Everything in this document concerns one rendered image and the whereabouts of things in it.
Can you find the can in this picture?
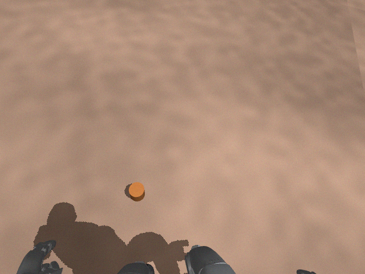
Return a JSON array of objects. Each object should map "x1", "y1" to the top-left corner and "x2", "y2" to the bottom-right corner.
[{"x1": 129, "y1": 182, "x2": 145, "y2": 202}]

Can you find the left robot hand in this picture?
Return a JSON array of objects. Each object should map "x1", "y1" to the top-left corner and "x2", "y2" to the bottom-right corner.
[{"x1": 17, "y1": 240, "x2": 63, "y2": 274}]

